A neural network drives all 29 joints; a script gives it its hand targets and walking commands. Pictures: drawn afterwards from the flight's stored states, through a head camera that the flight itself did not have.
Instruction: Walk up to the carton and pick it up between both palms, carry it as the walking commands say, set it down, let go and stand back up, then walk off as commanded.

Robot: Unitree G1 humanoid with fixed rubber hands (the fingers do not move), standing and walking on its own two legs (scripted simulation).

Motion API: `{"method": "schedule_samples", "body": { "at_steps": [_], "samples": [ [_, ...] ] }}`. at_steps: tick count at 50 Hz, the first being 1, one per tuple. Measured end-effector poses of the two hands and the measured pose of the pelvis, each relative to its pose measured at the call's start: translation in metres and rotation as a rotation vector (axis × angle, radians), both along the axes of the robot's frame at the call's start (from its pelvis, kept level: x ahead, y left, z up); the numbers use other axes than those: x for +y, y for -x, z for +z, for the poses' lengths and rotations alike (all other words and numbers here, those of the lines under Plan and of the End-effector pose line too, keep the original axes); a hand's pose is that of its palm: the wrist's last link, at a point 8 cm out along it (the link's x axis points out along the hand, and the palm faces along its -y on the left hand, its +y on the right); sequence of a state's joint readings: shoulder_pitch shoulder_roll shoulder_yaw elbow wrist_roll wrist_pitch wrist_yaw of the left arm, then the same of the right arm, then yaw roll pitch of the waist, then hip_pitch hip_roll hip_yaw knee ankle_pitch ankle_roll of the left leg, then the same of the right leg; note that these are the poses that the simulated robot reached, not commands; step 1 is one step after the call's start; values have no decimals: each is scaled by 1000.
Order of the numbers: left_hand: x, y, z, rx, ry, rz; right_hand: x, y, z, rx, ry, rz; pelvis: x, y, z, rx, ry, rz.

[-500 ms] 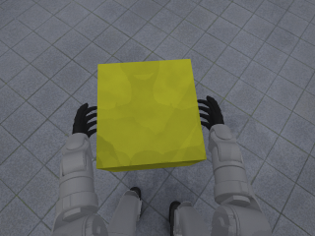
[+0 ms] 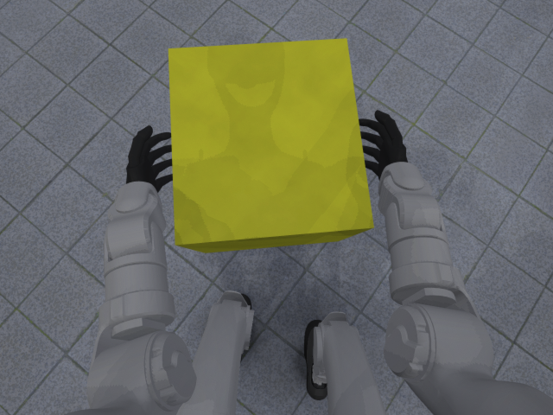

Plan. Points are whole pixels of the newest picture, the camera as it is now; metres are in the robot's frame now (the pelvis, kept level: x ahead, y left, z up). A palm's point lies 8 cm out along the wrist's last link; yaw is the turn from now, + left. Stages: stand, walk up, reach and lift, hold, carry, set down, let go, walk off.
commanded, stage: set down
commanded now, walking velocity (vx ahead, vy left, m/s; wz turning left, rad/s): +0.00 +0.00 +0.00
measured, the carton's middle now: (266, 160) +0.49 +0.09 -0.16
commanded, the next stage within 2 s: none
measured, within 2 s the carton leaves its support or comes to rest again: neither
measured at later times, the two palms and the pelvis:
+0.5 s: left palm (162, 184) +0.42 +0.25 -0.15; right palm (367, 168) +0.50 -0.09 -0.16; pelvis -0.01 +0.00 -0.07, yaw +0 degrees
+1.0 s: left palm (175, 184) +0.44 +0.26 -0.24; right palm (351, 170) +0.52 -0.08 -0.25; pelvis -0.03 +0.00 -0.14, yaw +0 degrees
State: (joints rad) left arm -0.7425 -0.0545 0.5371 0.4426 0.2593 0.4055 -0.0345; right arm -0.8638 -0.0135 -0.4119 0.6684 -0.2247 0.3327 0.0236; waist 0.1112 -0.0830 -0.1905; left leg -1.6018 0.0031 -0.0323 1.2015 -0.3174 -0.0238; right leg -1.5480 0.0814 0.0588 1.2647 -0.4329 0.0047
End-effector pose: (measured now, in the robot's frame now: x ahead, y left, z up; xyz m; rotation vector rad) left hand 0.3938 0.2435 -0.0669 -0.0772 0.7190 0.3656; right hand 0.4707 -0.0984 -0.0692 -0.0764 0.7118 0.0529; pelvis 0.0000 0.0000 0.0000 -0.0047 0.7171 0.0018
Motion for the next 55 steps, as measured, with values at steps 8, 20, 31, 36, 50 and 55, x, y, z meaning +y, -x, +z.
{"method": "schedule_samples", "body": {
  "at_steps": [8, 20, 31, 36, 50, 55],
  "samples": [
    [2, -9, -27, -3, -5, -2, 2, -10, -27, 2, 10, 6, -1, 6, -24, 36, 2, -1],
    [6, -20, -70, -5, -10, -2, 7, -21, -72, 2, 19, 4, -2, 10, -58, 91, 4, -3],
    [10, -32, -107, -8, -13, 1, 11, -33, -110, -3, 28, 5, -1, 18, -90, 130, 5, -3],
    [11, -37, -124, -10, -12, 1, 13, -39, -127, -3, 34, 7, -1, 22, -104, 142, 6, -3],
    [16, -51, -173, -11, -13, 0, 18, -53, -177, -2, 46, 18, 1, 30, -140, 162, 5, -1],
    [18, -55, -191, -9, -13, -1, 20, -57, -195, 0, 48, 22, 2, 31, -152, 166, 5, 1]
  ]
}}
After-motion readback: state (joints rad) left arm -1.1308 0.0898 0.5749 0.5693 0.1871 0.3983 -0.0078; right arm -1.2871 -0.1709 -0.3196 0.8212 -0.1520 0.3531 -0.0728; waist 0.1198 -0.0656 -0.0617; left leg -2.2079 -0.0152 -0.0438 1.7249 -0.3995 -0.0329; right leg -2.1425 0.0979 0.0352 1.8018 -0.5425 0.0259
